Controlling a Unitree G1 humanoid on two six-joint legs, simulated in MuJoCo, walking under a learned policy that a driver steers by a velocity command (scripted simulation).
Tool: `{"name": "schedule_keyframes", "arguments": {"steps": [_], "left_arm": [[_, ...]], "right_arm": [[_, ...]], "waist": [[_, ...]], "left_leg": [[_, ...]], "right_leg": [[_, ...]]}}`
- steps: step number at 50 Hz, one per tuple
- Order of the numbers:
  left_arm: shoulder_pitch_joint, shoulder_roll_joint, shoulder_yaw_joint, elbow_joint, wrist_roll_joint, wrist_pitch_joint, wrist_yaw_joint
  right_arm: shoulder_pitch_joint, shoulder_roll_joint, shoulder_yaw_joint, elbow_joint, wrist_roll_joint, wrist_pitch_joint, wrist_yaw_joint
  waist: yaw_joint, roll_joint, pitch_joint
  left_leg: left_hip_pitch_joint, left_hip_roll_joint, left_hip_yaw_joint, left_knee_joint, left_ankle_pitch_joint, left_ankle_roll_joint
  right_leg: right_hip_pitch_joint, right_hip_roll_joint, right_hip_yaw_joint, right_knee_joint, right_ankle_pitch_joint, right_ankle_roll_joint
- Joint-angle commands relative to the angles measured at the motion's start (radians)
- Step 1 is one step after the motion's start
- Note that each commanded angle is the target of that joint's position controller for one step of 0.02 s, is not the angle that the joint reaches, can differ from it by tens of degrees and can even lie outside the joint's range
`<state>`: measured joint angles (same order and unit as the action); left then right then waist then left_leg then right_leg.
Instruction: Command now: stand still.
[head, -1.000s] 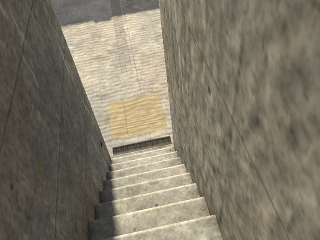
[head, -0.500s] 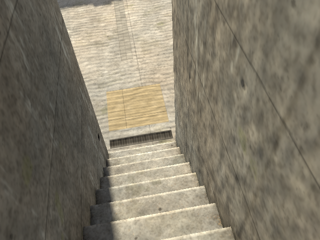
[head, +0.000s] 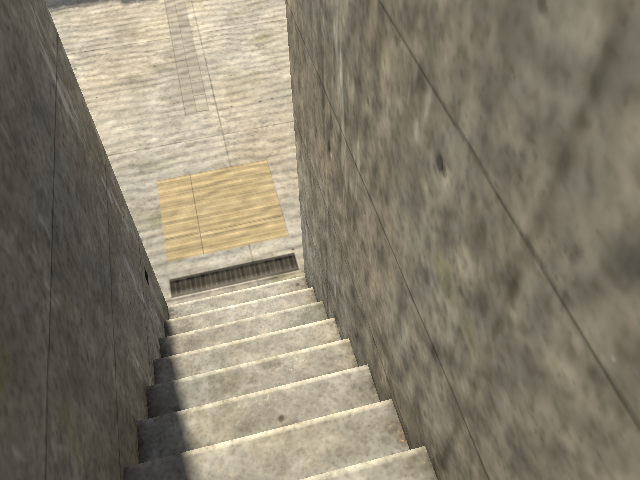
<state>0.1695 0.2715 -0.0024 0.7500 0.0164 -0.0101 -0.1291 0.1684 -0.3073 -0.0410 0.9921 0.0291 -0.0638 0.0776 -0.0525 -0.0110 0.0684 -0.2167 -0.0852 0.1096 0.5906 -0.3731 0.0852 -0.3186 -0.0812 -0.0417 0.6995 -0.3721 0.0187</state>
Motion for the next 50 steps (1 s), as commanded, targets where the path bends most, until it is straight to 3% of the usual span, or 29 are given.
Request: {"name": "schedule_keyframes", "arguments": {"steps": [1,4,5,8,12,13,19,21,25,30,34,38,41,45,46,49,50], "left_arm": [[0.058,0.108,0.024,-0.040,0.002,-0.006,0.005],[0.051,0.110,0.023,-0.042,0.002,-0.006,0.009],[0.078,0.116,0.030,-0.025,0.011,-0.009,0.013],[0.063,0.104,0.026,-0.015,0.013,-0.005,0.017],[0.080,0.094,0.024,0.004,0.014,0.001,0.025],[0.058,0.085,0.024,-0.001,0.016,0.001,0.029],[0.093,0.074,0.023,0.036,0.016,0.006,0.043],[0.107,0.062,0.021,0.050,0.009,0.006,0.040],[0.124,0.063,0.021,0.075,0.015,0.003,0.045],[0.105,0.065,0.021,0.095,0.013,0.006,0.052],[0.146,0.046,0.013,0.129,0.014,0.013,0.051],[0.122,0.051,0.015,0.134,0.013,0.013,0.054],[0.156,0.038,0.009,0.159,0.014,0.018,0.053],[0.133,0.043,0.011,0.161,0.013,0.018,0.055],[0.163,0.031,0.006,0.177,0.012,0.021,0.054],[0.137,0.042,0.009,0.175,0.013,0.022,0.055],[0.167,0.029,0.004,0.189,0.012,0.024,0.054]], "right_arm": [[0.002,-0.094,-0.019,-0.036,-0.004,-0.009,0.002],[0.009,-0.101,-0.021,-0.031,-0.006,-0.008,0.002],[0.002,-0.094,-0.016,-0.026,-0.008,-0.007,0.002],[0.003,-0.095,-0.016,-0.035,-0.006,0.003,-0.004],[0.019,-0.089,-0.014,-0.030,-0.008,0.010,-0.005],[0.022,-0.092,-0.016,-0.034,-0.015,0.010,-0.007],[0.046,-0.080,-0.018,-0.035,-0.014,0.021,-0.010],[0.051,-0.068,-0.012,-0.039,-0.013,0.022,-0.001],[0.059,-0.075,-0.017,-0.043,-0.010,0.027,0.016],[0.062,-0.071,-0.020,-0.038,-0.016,0.032,0.014],[0.093,-0.063,-0.020,-0.028,-0.006,0.038,0.020],[0.089,-0.061,-0.021,-0.017,-0.015,0.038,0.018],[0.114,-0.056,-0.020,-0.009,-0.005,0.042,0.023],[0.112,-0.052,-0.020,0.005,-0.015,0.042,0.022],[0.132,-0.051,-0.019,0.006,-0.007,0.043,0.024],[0.121,-0.046,-0.019,0.018,-0.014,0.045,0.025],[0.141,-0.045,-0.019,0.019,-0.007,0.046,0.027]], "waist": [[0.015,-0.001,-0.074],[0.006,-0.004,-0.070],[0.017,0.002,-0.091],[0.001,-0.021,-0.056],[-0.002,-0.015,-0.045],[-0.003,0.000,-0.057],[-0.002,-0.018,-0.044],[0.002,-0.024,-0.044],[0.000,-0.018,-0.027],[-0.003,-0.018,-0.029],[-0.005,-0.025,-0.015],[-0.004,-0.022,-0.023],[-0.007,-0.028,-0.009],[-0.007,-0.023,-0.014],[-0.008,-0.030,-0.015],[-0.009,-0.020,-0.007],[-0.010,-0.028,-0.010]], "left_leg": [[0.053,0.071,-0.150,-0.096,0.359,-0.040],[0.065,0.071,-0.155,-0.100,0.355,-0.038],[0.080,0.065,-0.161,-0.109,0.322,-0.039],[0.076,0.058,-0.156,-0.122,0.281,-0.033],[0.113,0.056,-0.162,-0.132,0.334,-0.026],[0.132,0.054,-0.164,-0.132,0.384,-0.021],[0.178,0.047,-0.173,-0.145,0.423,-0.011],[0.166,0.055,-0.181,-0.172,0.397,-0.013],[0.160,0.043,-0.178,-0.188,0.408,-0.009],[0.163,0.033,-0.175,-0.190,0.466,0.000],[0.160,0.032,-0.179,-0.212,0.395,-0.001],[0.159,0.027,-0.177,-0.209,0.453,0.005],[0.159,0.028,-0.181,-0.224,0.395,0.002],[0.158,0.025,-0.179,-0.221,0.450,0.008],[0.166,0.029,-0.182,-0.228,0.413,0.005],[0.155,0.024,-0.181,-0.228,0.442,0.007],[0.165,0.028,-0.182,-0.234,0.409,0.005]], "right_leg": [[0.016,0.001,0.009,-0.077,0.275,-0.007],[0.013,0.003,0.004,-0.088,0.262,-0.006],[0.029,0.008,-0.002,-0.094,0.230,-0.002],[0.027,0.008,0.000,-0.120,0.250,-0.009],[0.016,0.010,-0.009,-0.129,0.248,-0.006],[0.005,0.012,-0.015,-0.124,0.264,-0.015],[-0.032,0.013,-0.033,-0.133,0.237,-0.011],[-0.013,0.016,-0.040,-0.137,0.203,0.001],[-0.003,0.019,-0.042,-0.138,0.205,0.009],[-0.002,0.028,-0.055,-0.131,0.224,0.010],[0.001,0.024,-0.051,-0.148,0.198,0.014],[0.012,0.032,-0.058,-0.142,0.222,0.013],[0.012,0.027,-0.053,-0.158,0.203,0.017],[0.022,0.036,-0.059,-0.154,0.225,0.014],[0.024,0.030,-0.055,-0.164,0.210,0.017],[0.026,0.038,-0.057,-0.161,0.225,0.015],[0.029,0.032,-0.054,-0.169,0.211,0.017]]}}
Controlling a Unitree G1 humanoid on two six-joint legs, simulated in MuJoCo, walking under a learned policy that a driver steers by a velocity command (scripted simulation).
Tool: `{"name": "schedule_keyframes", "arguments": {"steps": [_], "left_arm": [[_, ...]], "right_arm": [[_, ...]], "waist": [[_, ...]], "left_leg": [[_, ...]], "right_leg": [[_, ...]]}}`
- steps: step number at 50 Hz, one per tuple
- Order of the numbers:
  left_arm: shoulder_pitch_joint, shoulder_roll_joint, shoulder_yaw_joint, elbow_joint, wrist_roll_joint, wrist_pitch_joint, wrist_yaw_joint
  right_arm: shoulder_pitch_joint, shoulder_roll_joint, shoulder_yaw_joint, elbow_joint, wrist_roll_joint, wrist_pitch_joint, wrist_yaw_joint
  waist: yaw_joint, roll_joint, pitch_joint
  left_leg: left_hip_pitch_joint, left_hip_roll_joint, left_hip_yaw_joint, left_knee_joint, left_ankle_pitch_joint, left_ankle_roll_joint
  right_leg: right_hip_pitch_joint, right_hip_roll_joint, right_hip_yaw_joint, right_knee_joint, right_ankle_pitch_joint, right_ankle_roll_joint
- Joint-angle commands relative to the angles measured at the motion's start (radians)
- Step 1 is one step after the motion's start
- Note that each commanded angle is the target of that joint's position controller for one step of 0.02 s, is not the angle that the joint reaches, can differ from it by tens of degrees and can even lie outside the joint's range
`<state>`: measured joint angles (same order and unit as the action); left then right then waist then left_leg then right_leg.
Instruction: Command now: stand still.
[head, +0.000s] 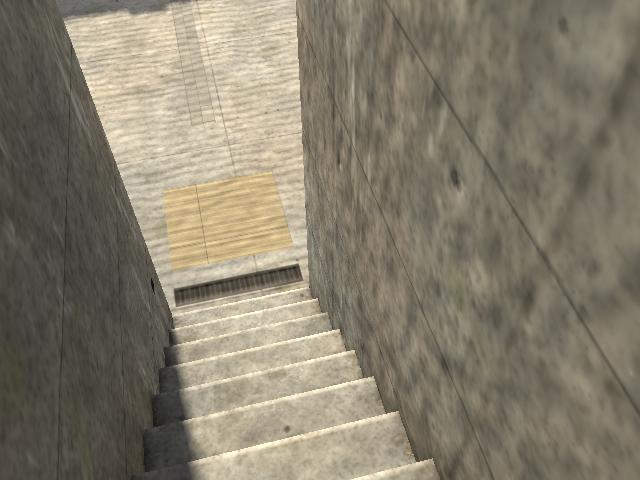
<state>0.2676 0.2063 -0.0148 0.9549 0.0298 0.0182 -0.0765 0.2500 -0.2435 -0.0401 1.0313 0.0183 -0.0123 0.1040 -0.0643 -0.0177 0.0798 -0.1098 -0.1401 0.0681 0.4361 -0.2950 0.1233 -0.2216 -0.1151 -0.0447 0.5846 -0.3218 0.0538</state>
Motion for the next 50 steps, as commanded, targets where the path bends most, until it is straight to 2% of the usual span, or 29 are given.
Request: {"name": "schedule_keyframes", "arguments": {"steps": [1,2,3,5,6,12,14,15,16,17,30,31,32,34,35,36,37,38,39,40,41,42,43,44,46,47,48,49,50], "left_arm": [[0.070,0.093,0.015,-0.011,-0.001,-0.003,0.001],[0.042,0.109,0.017,-0.020,-0.010,-0.005,0.010],[0.049,0.104,0.014,-0.017,-0.011,-0.006,0.012],[0.082,0.095,0.007,0.002,-0.009,-0.004,0.012],[0.079,0.088,0.008,0.003,0.003,-0.002,0.005],[0.064,0.095,0.011,0.011,-0.002,-0.001,0.002],[0.073,0.093,0.011,0.019,-0.002,0.002,0.001],[0.101,0.076,0.007,0.030,0.001,0.005,-0.002],[0.102,0.079,0.008,0.030,0.006,0.007,-0.003],[0.073,0.087,0.013,0.021,0.008,0.006,-0.004],[0.090,0.074,0.013,0.045,0.001,0.010,-0.005],[0.088,0.082,0.012,0.045,-0.011,0.007,0.003],[0.090,0.079,0.009,0.048,-0.011,0.006,0.005],[0.115,0.092,0.013,0.063,-0.001,0.008,0.006],[0.117,0.101,0.023,0.062,0.021,0.009,0.002],[0.097,0.115,0.032,0.043,0.033,0.007,0.005],[-0.066,0.106,0.062,-0.012,-0.025,-0.014,0.115],[-0.130,0.121,0.059,-0.029,-0.036,-0.021,0.154],[-0.164,0.110,0.061,-0.024,-0.041,-0.028,0.170],[-0.168,0.091,0.060,-0.019,-0.044,-0.038,0.172],[-0.161,0.077,0.053,-0.005,-0.041,-0.035,0.160],[-0.099,0.078,0.058,0.033,-0.022,-0.033,0.149],[0.143,0.070,0.055,0.091,0.109,-0.066,0.062],[0.112,0.078,0.073,0.080,0.123,-0.078,0.034],[0.066,0.054,0.078,0.023,0.095,-0.092,0.008],[0.041,0.021,0.069,-0.016,0.090,-0.094,0.002],[0.023,-0.004,0.056,-0.060,0.089,-0.094,0.009],[-0.004,-0.011,0.047,-0.092,0.085,-0.098,0.008],[-0.015,-0.013,0.040,-0.131,0.069,-0.100,0.004]], "right_arm": [[0.059,-0.105,-0.019,-0.017,0.004,-0.005,0.001],[0.038,-0.089,-0.014,-0.018,-0.009,-0.001,0.005],[0.044,-0.094,-0.015,-0.015,-0.010,0.000,0.007],[0.065,-0.095,-0.015,-0.011,0.000,0.002,0.011],[0.073,-0.108,-0.019,-0.003,0.005,-0.001,0.007],[0.064,-0.091,-0.017,0.017,-0.005,-0.003,0.004],[0.069,-0.090,-0.017,0.027,-0.002,-0.002,0.003],[0.082,-0.072,-0.014,0.031,-0.001,0.002,0.007],[0.080,-0.075,-0.017,0.031,0.003,0.002,0.007],[0.062,-0.072,-0.016,0.037,-0.002,0.002,0.006],[0.066,-0.062,-0.020,0.075,-0.004,0.001,0.004],[0.059,-0.053,-0.017,0.070,-0.010,0.004,0.009],[0.060,-0.057,-0.019,0.071,-0.010,0.005,0.010],[0.081,-0.069,-0.026,0.077,-0.002,0.004,0.008],[0.093,-0.100,-0.041,0.081,-0.001,-0.001,-0.004],[0.073,-0.109,-0.049,0.062,-0.009,-0.003,-0.017],[0.169,-0.151,-0.044,0.078,-0.050,-0.012,-0.092],[0.218,-0.173,-0.056,0.079,-0.041,-0.022,-0.118],[0.255,-0.169,-0.058,0.075,-0.033,-0.031,-0.125],[0.261,-0.159,-0.058,0.070,-0.027,-0.038,-0.126],[0.255,-0.143,-0.054,0.068,-0.020,-0.042,-0.115],[0.264,-0.137,-0.054,0.082,-0.026,-0.048,-0.113],[0.276,-0.041,-0.040,0.047,-0.043,-0.036,-0.093],[0.212,-0.003,-0.022,0.033,-0.052,-0.047,-0.094],[0.240,-0.002,-0.015,0.056,-0.057,-0.071,-0.101],[0.272,-0.009,-0.007,0.082,-0.064,-0.080,-0.110],[0.301,-0.020,-0.001,0.109,-0.061,-0.088,-0.116],[0.309,-0.039,0.001,0.121,-0.070,-0.098,-0.120],[0.273,-0.062,-0.004,0.106,-0.078,-0.104,-0.118]], "waist": [[-0.001,-0.022,-0.008],[-0.001,-0.017,0.001],[0.001,-0.009,-0.016],[-0.004,-0.023,-0.005],[-0.005,-0.019,-0.004],[-0.002,-0.015,-0.012],[-0.002,-0.016,-0.008],[0.000,-0.031,-0.019],[-0.004,-0.036,0.007],[-0.001,-0.018,0.012],[-0.003,-0.013,0.003],[-0.006,-0.016,0.006],[-0.006,-0.009,0.002],[-0.015,-0.010,0.019],[-0.019,0.006,0.034],[-0.019,0.029,0.048],[-0.007,0.050,0.003],[-0.051,0.064,0.059],[-0.069,0.070,0.094],[-0.059,0.077,0.100],[-0.046,0.099,0.086],[-0.021,0.128,0.038],[-0.033,0.108,0.085],[-0.001,0.076,0.079],[-0.005,0.062,0.069],[-0.005,0.069,0.073],[-0.010,0.045,0.091],[-0.026,0.035,0.095],[-0.018,0.016,0.086]], "left_leg": [[0.053,0.081,-0.141,-0.084,0.316,-0.033],[0.037,0.083,-0.145,-0.079,0.370,-0.028],[0.049,0.086,-0.145,-0.075,0.391,-0.024],[0.051,0.088,-0.146,-0.084,0.331,-0.026],[0.053,0.082,-0.143,-0.086,0.301,-0.029],[0.056,0.079,-0.140,-0.083,0.386,-0.028],[0.055,0.079,-0.141,-0.087,0.376,-0.029],[0.049,0.078,-0.138,-0.101,0.290,-0.031],[0.035,0.074,-0.140,-0.113,0.249,-0.033],[0.023,0.070,-0.139,-0.114,0.275,-0.032],[0.045,0.081,-0.146,-0.117,0.353,-0.042],[0.042,0.086,-0.151,-0.117,0.372,-0.039],[0.047,0.088,-0.152,-0.115,0.377,-0.037],[0.027,0.091,-0.166,-0.155,0.119,-0.021],[0.008,0.095,-0.181,-0.173,-0.086,0.002],[-0.023,0.117,-0.221,-0.187,-0.209,0.038],[0.030,0.294,-0.359,-0.179,-0.168,0.069],[0.086,0.353,-0.422,-0.190,-0.177,0.109],[0.110,0.378,-0.464,-0.199,-0.167,0.133],[0.124,0.381,-0.460,-0.197,-0.117,0.152],[0.117,0.364,-0.429,-0.200,-0.114,0.162],[0.129,0.379,-0.437,-0.178,-0.065,0.184],[0.063,0.379,-0.489,-0.168,-0.312,0.189],[-0.020,0.355,-0.416,-0.081,-0.319,0.166],[-0.136,0.325,-0.351,0.022,-0.321,0.152],[-0.194,0.335,-0.359,0.056,-0.306,0.159],[-0.224,0.358,-0.383,0.095,-0.304,0.177],[-0.213,0.355,-0.387,0.138,-0.270,0.182],[-0.255,0.341,-0.347,0.197,-0.144,0.174]], "right_leg": [[-0.074,0.067,-0.050,-0.059,0.158,-0.017],[-0.083,0.074,-0.060,-0.039,0.164,-0.014],[-0.077,0.073,-0.059,-0.035,0.166,-0.014],[-0.084,0.068,-0.054,-0.046,0.147,-0.010],[-0.078,0.067,-0.046,-0.062,0.154,-0.015],[-0.063,0.077,-0.050,-0.058,0.190,-0.019],[-0.063,0.077,-0.049,-0.061,0.186,-0.019],[-0.037,0.067,-0.040,-0.072,0.171,-0.020],[-0.046,0.068,-0.037,-0.079,0.165,-0.020],[-0.043,0.074,-0.039,-0.078,0.180,-0.023],[-0.037,0.077,-0.035,-0.077,0.196,-0.023],[-0.047,0.080,-0.041,-0.064,0.187,-0.018],[-0.051,0.078,-0.039,-0.063,0.186,-0.017],[-0.056,0.079,-0.042,-0.069,0.093,-0.018],[-0.059,0.082,-0.044,-0.067,0.022,-0.030],[-0.072,0.089,-0.054,-0.035,-0.043,-0.041],[-0.171,0.105,-0.105,0.050,-0.175,-0.060],[-0.328,0.093,-0.073,0.085,-0.248,-0.078],[-0.413,0.079,-0.033,0.098,-0.218,-0.096],[-0.437,0.066,-0.013,0.094,-0.157,-0.109],[-0.407,0.059,-0.015,0.091,-0.099,-0.119],[-0.399,0.029,0.024,0.208,0.033,-0.126],[-0.423,0.033,0.069,0.407,-0.053,-0.133],[-0.419,0.050,0.075,0.444,0.019,-0.159],[-0.410,0.062,0.055,0.489,0.079,-0.181],[-0.408,0.065,0.053,0.555,0.088,-0.181],[-0.457,0.064,0.059,0.575,0.062,-0.170],[-0.510,0.064,0.058,0.599,0.061,-0.167],[-0.462,0.075,0.026,0.551,0.042,-0.162]]}}
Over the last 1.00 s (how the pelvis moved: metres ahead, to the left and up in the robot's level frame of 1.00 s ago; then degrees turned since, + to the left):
0.00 0.02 0.01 1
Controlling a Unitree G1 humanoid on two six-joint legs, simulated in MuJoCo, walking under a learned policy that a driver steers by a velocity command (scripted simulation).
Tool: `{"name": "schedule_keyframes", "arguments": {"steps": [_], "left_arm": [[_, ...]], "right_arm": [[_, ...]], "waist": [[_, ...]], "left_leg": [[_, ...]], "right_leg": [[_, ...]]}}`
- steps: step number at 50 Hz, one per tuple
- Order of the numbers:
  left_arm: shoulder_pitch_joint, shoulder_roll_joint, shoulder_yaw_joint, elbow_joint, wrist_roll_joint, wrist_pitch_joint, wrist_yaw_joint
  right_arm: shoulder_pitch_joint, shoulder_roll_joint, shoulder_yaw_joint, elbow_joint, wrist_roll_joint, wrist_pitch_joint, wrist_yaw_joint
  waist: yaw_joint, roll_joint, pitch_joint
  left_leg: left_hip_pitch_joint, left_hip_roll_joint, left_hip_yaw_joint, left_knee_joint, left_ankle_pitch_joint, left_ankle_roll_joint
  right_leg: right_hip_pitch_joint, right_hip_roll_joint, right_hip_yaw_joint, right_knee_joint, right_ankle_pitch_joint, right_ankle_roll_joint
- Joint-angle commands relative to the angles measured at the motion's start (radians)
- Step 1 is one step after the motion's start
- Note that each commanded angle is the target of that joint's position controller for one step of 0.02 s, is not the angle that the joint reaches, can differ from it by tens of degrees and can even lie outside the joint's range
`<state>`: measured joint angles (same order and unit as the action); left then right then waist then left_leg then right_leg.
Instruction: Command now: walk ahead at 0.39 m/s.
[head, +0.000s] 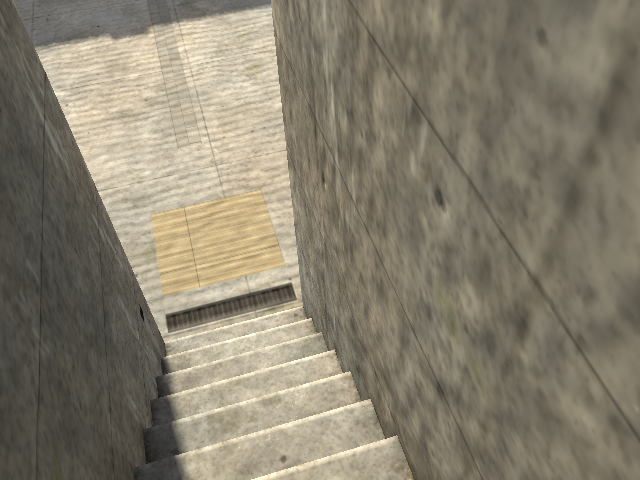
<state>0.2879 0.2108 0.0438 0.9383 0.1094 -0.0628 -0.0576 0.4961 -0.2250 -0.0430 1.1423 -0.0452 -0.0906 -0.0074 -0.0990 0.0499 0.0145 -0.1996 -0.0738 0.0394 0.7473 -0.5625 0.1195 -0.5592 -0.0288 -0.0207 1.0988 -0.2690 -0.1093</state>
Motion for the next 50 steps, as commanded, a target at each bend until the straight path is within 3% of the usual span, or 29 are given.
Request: {"name": "schedule_keyframes", "arguments": {"steps": [1,3,4,5,6,10,12,16,17,18,19,20,21,23,24,25,26,28,30,32,34,36,37,38,39,40,42,46,50], "left_arm": [[0.014,0.006,-0.013,-0.121,-0.020,-0.023,-0.013],[0.366,0.077,0.000,-0.039,-0.013,-0.044,-0.013],[0.518,0.165,0.015,-0.003,-0.003,-0.043,-0.005],[0.488,0.154,-0.016,-0.022,-0.010,-0.060,-0.018],[0.320,0.148,-0.009,-0.041,-0.019,-0.079,-0.017],[0.005,-0.070,-0.073,-0.073,-0.040,-0.103,0.093],[-0.047,0.075,-0.051,-0.121,-0.036,-0.129,0.107],[0.094,0.129,-0.025,-0.032,-0.013,-0.101,-0.023],[0.059,0.118,-0.017,-0.042,-0.054,-0.070,-0.028],[0.099,0.137,-0.006,0.002,-0.040,-0.037,-0.046],[0.231,-0.009,-0.028,-0.007,-0.021,-0.047,-0.094],[0.150,-0.066,-0.046,-0.106,-0.048,-0.064,-0.093],[0.015,-0.038,-0.041,-0.198,-0.058,-0.089,-0.082],[-0.006,-0.044,-0.052,-0.239,-0.052,-0.049,-0.066],[0.100,-0.024,-0.047,-0.162,-0.040,-0.027,-0.063],[0.136,-0.027,-0.037,-0.133,-0.019,0.005,-0.066],[0.162,-0.031,-0.051,-0.116,-0.006,0.023,-0.087],[0.075,0.018,-0.050,-0.131,0.039,0.019,-0.087],[-0.075,0.010,-0.072,-0.180,-0.005,0.015,-0.084],[-0.108,0.011,-0.080,-0.228,0.003,0.037,-0.073],[0.078,0.048,-0.063,-0.227,0.044,0.048,-0.074],[0.380,0.175,0.032,-0.124,0.029,0.009,-0.031],[0.380,0.228,0.031,-0.144,0.021,0.003,-0.056],[0.396,0.159,0.016,-0.082,-0.179,0.008,0.061],[0.495,0.216,0.042,-0.014,-0.161,0.011,0.118],[0.510,0.215,0.041,0.009,-0.185,0.007,0.153],[0.440,0.146,0.008,0.010,-0.158,0.003,0.182],[0.235,0.089,-0.054,-0.045,-0.124,0.010,0.199],[0.154,0.125,-0.061,-0.073,-0.139,0.023,0.192]], "right_arm": [[-0.042,-0.094,-0.001,-0.032,-0.016,-0.035,-0.003],[-0.221,-0.131,-0.013,-0.074,-0.038,-0.053,0.030],[-0.243,-0.166,-0.034,-0.112,-0.033,-0.049,0.042],[-0.243,-0.099,-0.020,-0.161,-0.044,-0.052,0.073],[-0.361,-0.051,-0.003,-0.247,-0.038,-0.045,0.075],[-0.059,-0.040,0.018,-0.120,-0.078,-0.013,0.012],[-0.029,-0.065,-0.024,-0.109,-0.042,-0.011,0.042],[0.270,-0.145,-0.048,-0.040,-0.058,0.029,0.071],[0.263,-0.170,-0.061,-0.053,-0.036,0.042,0.063],[0.404,-0.181,-0.071,-0.003,-0.015,0.043,0.056],[0.347,-0.227,-0.059,-0.059,-0.018,0.021,0.064],[0.333,-0.284,-0.075,-0.058,-0.029,-0.007,0.077],[0.216,-0.214,-0.058,-0.090,-0.028,-0.043,0.070],[0.023,-0.077,-0.014,-0.087,-0.033,-0.043,0.063],[-0.124,0.048,0.034,-0.145,-0.002,-0.033,0.053],[-0.146,0.048,0.053,-0.147,-0.029,-0.033,0.050],[-0.174,-0.029,0.046,-0.141,-0.055,-0.048,0.040],[-0.002,-0.040,0.050,-0.090,-0.007,-0.072,0.008],[0.020,-0.102,0.045,-0.110,-0.018,-0.064,-0.020],[0.064,-0.159,0.034,-0.082,-0.018,-0.028,0.008],[-0.086,-0.219,0.017,-0.101,-0.045,-0.012,0.035],[0.160,-0.154,0.004,0.011,-0.004,-0.011,0.095],[0.341,-0.036,0.019,0.061,-0.023,-0.007,0.157],[-0.038,-0.031,0.008,-0.197,0.028,0.027,0.044],[-0.063,-0.013,0.007,-0.165,-0.030,0.117,-0.025],[-0.085,0.024,0.019,-0.167,-0.080,0.163,-0.046],[-0.293,0.044,0.040,-0.270,-0.092,0.205,-0.046],[-0.374,0.073,0.063,-0.347,-0.016,0.240,-0.010],[-0.388,0.017,0.048,-0.373,-0.023,0.251,-0.019]], "waist": [[0.060,-0.050,0.108],[0.233,-0.106,0.011],[0.327,-0.314,-0.056],[0.270,-0.244,-0.092],[0.219,-0.084,0.110],[0.043,-0.100,-0.015],[0.005,-0.048,0.009],[-0.083,-0.043,0.105],[-0.110,0.107,0.140],[-0.162,0.251,0.110],[-0.046,0.300,-0.062],[-0.021,0.149,-0.065],[-0.023,-0.008,-0.013],[0.049,0.011,0.119],[0.124,-0.110,0.156],[0.190,-0.058,0.116],[0.217,0.046,0.063],[0.083,-0.024,0.050],[0.013,-0.100,0.052],[0.009,0.016,0.110],[0.145,-0.024,0.104],[0.214,-0.333,-0.037],[0.088,-0.269,-0.247],[0.159,-0.057,-0.308],[0.144,0.187,-0.191],[0.121,0.123,-0.147],[0.134,-0.040,-0.055],[0.039,-0.084,0.034],[0.037,-0.245,0.003]], "left_leg": [[-0.273,0.234,-0.261,-0.037,0.303,0.168],[-0.586,0.125,-0.118,0.458,0.422,0.063],[-0.653,-0.022,-0.063,0.896,0.218,0.026],[-0.834,-0.035,-0.204,0.907,0.072,0.010],[-1.094,0.023,-0.264,0.785,0.169,-0.027],[-0.444,0.174,-0.180,0.290,0.847,-0.132],[0.056,0.108,0.000,0.123,1.258,-0.152],[0.194,0.108,-0.067,0.118,0.804,-0.186],[0.108,0.133,-0.090,-0.327,0.608,-0.154],[0.255,0.132,-0.048,-0.549,0.722,-0.085],[0.610,0.288,-0.235,-0.051,1.160,0.121],[0.668,0.391,-0.348,0.000,1.512,0.202],[0.550,0.412,-0.354,0.030,1.339,0.159],[0.175,0.509,-0.578,-0.071,0.670,0.220],[-0.253,0.445,-0.426,-0.089,0.603,0.208],[-0.602,0.313,-0.330,-0.093,0.457,0.223],[-0.798,0.208,-0.264,-0.065,0.210,0.203],[-0.480,0.220,-0.286,0.119,0.059,0.173],[-0.496,0.150,-0.188,0.238,-0.030,0.130],[-0.583,0.167,-0.256,0.235,-0.206,0.147],[-0.406,0.280,-0.404,0.447,0.126,0.130],[-0.258,0.047,-0.186,1.149,0.176,-0.005],[-0.650,0.001,-0.182,1.447,-0.042,-0.047],[-0.760,-0.006,-0.067,1.366,-0.408,-0.082],[-0.936,-0.072,-0.177,1.420,-0.305,-0.069],[-0.996,-0.023,-0.194,1.398,-0.256,-0.085],[-1.093,-0.001,-0.275,1.289,0.075,-0.086],[-0.824,-0.040,-0.221,0.987,0.388,-0.188],[-0.719,-0.049,-0.225,0.840,0.679,-0.215]], "right_leg": [[0.035,0.028,-0.052,-0.026,-0.063,0.004],[0.519,-0.011,0.088,-0.288,0.161,-0.009],[0.524,-0.109,0.361,-0.563,-0.164,-0.151],[0.602,-0.247,0.717,-0.588,-0.098,-0.284],[0.487,-0.347,0.874,-0.600,-0.191,-0.338],[-0.180,-0.122,0.249,-0.236,-0.188,-0.127],[-0.520,0.029,-0.120,-0.128,-0.327,0.058],[-0.326,-0.094,0.073,0.181,-0.153,-0.024],[-0.167,-0.060,0.138,0.417,-0.252,-0.029],[-0.118,0.031,0.124,0.820,-0.243,-0.039],[-0.519,0.129,0.085,1.110,-0.435,-0.027],[-0.788,0.131,0.117,1.182,-0.388,-0.003],[-0.966,0.084,0.169,0.980,-0.211,0.025],[-1.105,-0.139,0.234,0.735,0.038,0.036],[-0.789,-0.167,0.196,0.362,0.413,0.029],[-0.391,-0.141,0.077,0.230,0.552,0.019],[-0.110,-0.076,0.005,0.365,0.626,0.039],[-0.361,-0.090,0.039,0.151,0.760,0.056],[-0.112,-0.052,-0.042,-0.328,0.875,0.070],[0.099,0.012,-0.139,-0.332,0.655,0.103],[0.179,-0.053,-0.036,-0.484,0.641,0.053],[0.509,-0.046,-0.099,-0.917,0.574,-0.072],[0.895,-0.151,0.047,-0.282,1.039,-0.220],[0.899,-0.341,0.213,-0.335,1.349,-0.119],[0.934,-0.510,0.500,-0.400,1.442,-0.139],[0.871,-0.531,0.567,-0.405,1.285,-0.140],[0.618,-0.468,0.517,-0.464,0.781,-0.108],[0.119,-0.326,0.305,-0.530,0.577,-0.043],[0.126,-0.173,0.140,-0.470,0.318,0.031]]}}
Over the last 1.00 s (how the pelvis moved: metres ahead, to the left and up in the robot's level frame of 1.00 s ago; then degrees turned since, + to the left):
0.06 -0.02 -0.03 0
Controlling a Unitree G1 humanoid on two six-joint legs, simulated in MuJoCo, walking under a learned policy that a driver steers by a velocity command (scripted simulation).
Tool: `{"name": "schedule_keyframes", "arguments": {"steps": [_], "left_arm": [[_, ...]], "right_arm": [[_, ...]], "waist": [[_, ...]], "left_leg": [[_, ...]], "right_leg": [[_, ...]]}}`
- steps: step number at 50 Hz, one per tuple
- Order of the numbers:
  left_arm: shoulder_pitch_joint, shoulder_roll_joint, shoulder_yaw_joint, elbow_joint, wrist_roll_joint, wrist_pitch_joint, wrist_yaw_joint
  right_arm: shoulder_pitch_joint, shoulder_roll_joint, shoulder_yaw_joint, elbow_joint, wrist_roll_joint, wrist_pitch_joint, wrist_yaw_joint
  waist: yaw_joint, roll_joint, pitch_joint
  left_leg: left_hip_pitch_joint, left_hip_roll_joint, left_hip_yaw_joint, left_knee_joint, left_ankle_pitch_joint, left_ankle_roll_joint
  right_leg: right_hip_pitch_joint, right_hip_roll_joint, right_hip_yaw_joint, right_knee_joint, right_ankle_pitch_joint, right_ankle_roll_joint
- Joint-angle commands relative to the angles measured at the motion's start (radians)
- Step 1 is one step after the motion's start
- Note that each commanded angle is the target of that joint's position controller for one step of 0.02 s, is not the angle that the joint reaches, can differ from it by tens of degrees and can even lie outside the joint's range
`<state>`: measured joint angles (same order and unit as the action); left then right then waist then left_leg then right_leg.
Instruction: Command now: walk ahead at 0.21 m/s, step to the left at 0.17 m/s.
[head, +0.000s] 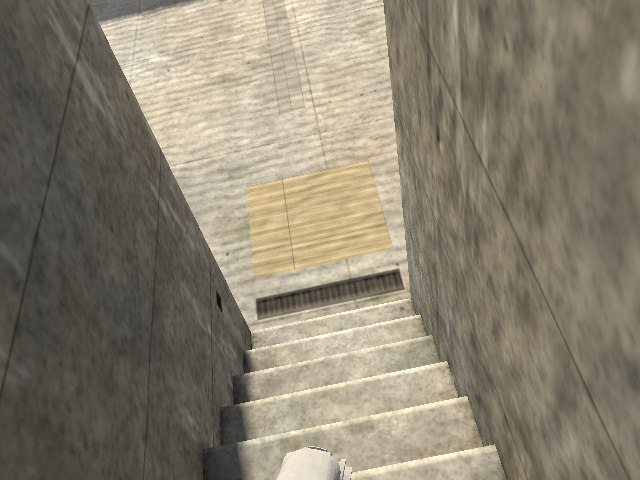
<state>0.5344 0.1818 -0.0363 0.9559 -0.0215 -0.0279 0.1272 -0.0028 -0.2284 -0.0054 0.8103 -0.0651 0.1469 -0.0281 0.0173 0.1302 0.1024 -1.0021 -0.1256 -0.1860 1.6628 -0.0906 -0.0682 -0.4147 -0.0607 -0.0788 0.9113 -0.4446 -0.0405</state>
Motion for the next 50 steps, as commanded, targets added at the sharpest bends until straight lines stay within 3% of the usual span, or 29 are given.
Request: {"name": "schedule_keyframes", "arguments": {"steps": [1,7,10,11,13,15,17,20,21,22,23,24,26,27,30,32,33,34,36,37,38,40,41,42,44,47,48,49,50], "left_arm": [[-0.075,0.156,0.021,-0.091,-0.004,-0.010,0.010],[0.029,0.204,0.074,-0.035,0.016,-0.028,0.014],[0.047,0.191,0.083,-0.033,0.037,-0.019,0.028],[0.061,0.122,0.060,0.036,0.205,-0.076,-0.076],[0.093,0.257,0.107,0.049,0.232,-0.074,-0.158],[0.040,0.243,0.103,0.037,0.176,-0.073,-0.138],[0.023,0.267,0.102,0.055,0.182,-0.059,-0.098],[0.060,0.280,0.091,0.089,0.222,-0.011,-0.152],[0.013,0.065,0.106,0.012,-0.002,-0.003,-0.095],[0.087,0.104,0.055,-0.024,0.091,-0.073,-0.173],[-0.130,0.032,0.062,-0.087,0.012,-0.031,-0.089],[-0.303,0.096,0.062,-0.047,0.044,0.011,-0.061],[-0.105,-0.031,0.036,-0.059,0.044,0.032,-0.055],[-0.258,0.012,0.030,-0.153,0.089,0.026,-0.045],[-0.317,0.004,0.023,-0.158,0.062,0.031,-0.066],[-0.228,-0.019,0.006,-0.088,0.058,0.075,-0.096],[-0.004,0.092,0.034,-0.096,0.181,0.030,-0.219],[0.053,0.134,0.065,-0.067,0.198,0.010,-0.248],[-0.151,0.149,0.056,-0.154,0.147,-0.021,-0.208],[-0.535,0.153,0.035,-0.284,0.099,-0.036,-0.175],[-0.679,0.087,0.001,-0.333,0.068,-0.053,-0.157],[-0.294,0.092,0.016,-0.216,0.052,-0.098,-0.138],[-0.098,0.229,0.050,-0.143,0.045,-0.132,-0.132],[0.082,0.310,0.076,-0.076,0.084,-0.141,-0.135],[0.272,0.289,0.110,0.021,0.159,-0.129,-0.147],[-0.096,-0.023,0.023,0.041,0.156,-0.083,-0.154],[-0.257,-0.006,0.014,-0.019,0.139,-0.086,-0.151],[-0.132,0.082,0.065,-0.017,0.034,-0.070,-0.101],[-0.370,0.031,0.012,-0.062,0.140,-0.119,-0.107]], "right_arm": [[0.078,0.007,0.005,-0.058,-0.010,0.016,0.003],[-0.108,-0.049,-0.031,-0.159,-0.040,-0.020,0.020],[-0.140,-0.016,-0.030,-0.167,0.002,-0.057,0.042],[0.182,-0.006,0.014,-0.040,0.007,-0.054,0.131],[0.181,-0.035,0.006,-0.017,0.052,-0.071,0.155],[0.049,-0.088,-0.003,-0.043,0.026,-0.090,0.136],[0.002,-0.079,-0.007,-0.058,0.051,-0.102,0.120],[0.556,-0.236,-0.098,0.151,0.042,-0.158,0.091],[0.625,-0.177,-0.065,0.156,0.047,-0.198,0.060],[0.759,-0.442,-0.124,0.157,0.012,-0.224,0.135],[0.732,-0.322,-0.129,0.180,0.113,-0.224,0.047],[0.586,-0.098,-0.036,0.117,0.101,-0.225,0.032],[0.626,-0.148,-0.028,0.175,0.056,-0.223,0.013],[0.611,-0.203,-0.052,0.172,0.083,-0.223,-0.010],[0.443,-0.036,0.023,0.154,0.073,-0.226,-0.029],[0.364,-0.044,0.039,0.138,0.099,-0.242,-0.041],[0.284,-0.273,-0.044,0.077,-0.054,-0.272,0.065],[0.251,-0.302,-0.071,0.074,-0.061,-0.299,0.088],[0.373,-0.137,-0.019,0.104,-0.050,-0.307,0.086],[0.470,-0.100,-0.020,0.094,0.028,-0.289,0.066],[0.501,-0.071,-0.010,0.088,0.033,-0.278,0.043],[0.363,-0.160,-0.025,0.055,-0.013,-0.257,0.068],[0.407,-0.130,-0.028,0.019,-0.016,-0.269,0.093],[0.406,-0.085,-0.031,-0.029,-0.019,-0.278,0.099],[0.133,-0.033,-0.033,-0.123,0.045,-0.277,0.097],[0.353,0.026,-0.003,-0.014,-0.016,-0.195,0.097],[0.451,0.031,0.007,0.044,-0.058,-0.182,0.114],[0.294,-0.013,-0.052,-0.011,0.048,-0.185,-0.002],[0.432,-0.025,0.008,0.057,-0.079,-0.192,0.124]], "waist": [[-0.051,-0.329,-0.073],[0.076,-0.269,0.038],[0.106,-0.198,0.076],[0.064,-0.273,0.245],[0.077,-0.233,0.122],[0.125,-0.192,0.106],[0.152,-0.232,0.036],[-0.069,-0.014,-0.175],[-0.080,0.004,-0.213],[-0.054,0.302,-0.443],[-0.133,0.305,-0.302],[-0.143,-0.004,-0.095],[0.000,0.070,-0.179],[-0.056,0.083,-0.160],[0.056,-0.107,-0.002],[0.099,-0.064,-0.022],[0.170,0.155,0.250],[0.180,0.057,0.159],[0.054,-0.099,0.042],[-0.127,-0.117,0.002],[-0.204,-0.054,-0.087],[-0.010,-0.032,-0.216],[0.039,-0.301,-0.394],[0.045,-0.440,-0.536],[0.209,-0.110,-0.134],[-0.061,-0.113,-0.118],[-0.133,-0.160,-0.129],[-0.112,0.100,-0.200],[-0.108,-0.272,-0.126]], "left_leg": [[0.048,0.003,-0.015,-0.096,0.231,-0.030],[-0.037,0.049,-0.136,-0.448,0.408,-0.010],[-0.004,0.069,-0.142,-0.621,0.490,0.001],[-0.007,0.261,0.070,-0.938,0.693,0.117],[0.501,0.229,0.119,-0.774,0.619,0.024],[0.395,0.259,0.142,-1.043,0.555,0.053],[0.504,0.265,0.118,-1.246,0.557,0.086],[1.174,0.157,0.285,-1.336,0.523,0.100],[1.301,0.288,0.155,-0.998,0.830,0.122],[1.579,0.391,-0.054,-1.065,0.594,0.278],[1.305,0.574,-0.286,-1.171,0.023,0.298],[1.070,0.377,-0.069,-1.150,0.119,0.169],[1.029,0.532,-0.280,-1.029,0.353,0.343],[0.992,0.626,-0.454,-1.184,-0.026,0.433],[0.590,0.495,-0.308,-1.160,-0.174,0.373],[0.358,0.358,-0.133,-1.222,-0.203,0.270],[-0.131,0.269,0.014,-1.249,-0.496,0.261],[-0.183,0.279,-0.044,-1.190,-0.581,0.275],[0.120,0.295,-0.079,-1.087,-0.395,0.313],[0.524,0.325,-0.162,-1.152,-0.476,0.327],[0.647,0.326,-0.262,-1.149,-0.438,0.340],[0.485,0.355,-0.193,-1.018,0.175,0.350],[0.385,0.191,-0.014,-0.622,0.319,0.222],[0.040,0.058,0.174,-0.252,-0.418,0.103],[-0.508,0.048,-0.001,-0.143,-0.462,0.084],[-0.176,0.272,-0.045,-0.329,-0.096,0.085],[0.099,0.231,0.052,-0.298,0.056,0.099],[0.363,0.116,-0.035,-0.466,0.242,0.047],[0.240,0.224,0.085,-0.536,0.459,0.111]], "right_leg": [[0.022,-0.145,0.227,-0.290,0.351,-0.038],[0.129,-0.241,0.415,-0.233,-0.260,-0.138],[0.089,-0.243,0.479,-0.175,-0.351,-0.159],[-0.108,-0.319,0.322,-0.252,-0.504,-0.098],[-0.425,-0.274,0.358,-0.265,-0.794,-0.088],[-0.184,-0.280,0.318,-0.135,-0.606,-0.049],[-0.093,-0.296,0.335,-0.014,-0.403,-0.013],[-0.243,-0.091,0.013,0.657,-0.371,0.114],[-0.489,0.075,0.001,0.952,-0.551,0.010],[-0.843,0.084,0.012,1.239,-0.351,0.068],[-0.892,0.088,0.069,1.164,-0.382,-0.023],[-0.763,0.030,0.112,1.096,-0.254,-0.051],[-0.788,0.041,0.104,1.165,-0.274,-0.055],[-0.872,-0.020,0.197,1.091,-0.064,0.002],[-0.683,-0.010,0.248,0.636,0.419,0.091],[-0.263,0.005,0.157,0.286,0.531,0.114],[-0.281,0.009,0.020,0.786,0.640,0.005],[-0.136,0.020,-0.007,0.861,0.558,0.001],[-0.281,-0.033,0.001,0.652,0.413,0.012],[-0.539,-0.079,0.009,0.140,0.078,0.049],[-0.474,-0.055,-0.012,-0.005,-0.056,0.073],[0.051,0.060,-0.065,0.017,0.145,0.043],[0.429,0.037,0.061,-0.115,0.524,-0.074],[0.829,-0.129,0.287,-0.143,0.969,-0.249],[0.711,-0.296,0.769,-0.314,0.766,-0.378],[0.121,-0.258,0.449,-0.267,0.631,-0.259],[-0.202,-0.157,0.339,-0.268,0.476,-0.239],[-0.124,-0.174,0.328,-0.228,0.475,-0.194],[-0.321,-0.037,0.084,-0.169,0.228,-0.134]]}}
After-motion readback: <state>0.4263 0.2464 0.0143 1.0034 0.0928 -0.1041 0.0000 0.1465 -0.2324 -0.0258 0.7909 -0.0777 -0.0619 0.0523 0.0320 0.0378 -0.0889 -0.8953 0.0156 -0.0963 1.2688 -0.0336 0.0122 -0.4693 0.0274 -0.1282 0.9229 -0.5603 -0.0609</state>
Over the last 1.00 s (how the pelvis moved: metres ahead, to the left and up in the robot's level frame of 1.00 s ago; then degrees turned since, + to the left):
0.38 0.01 -0.42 1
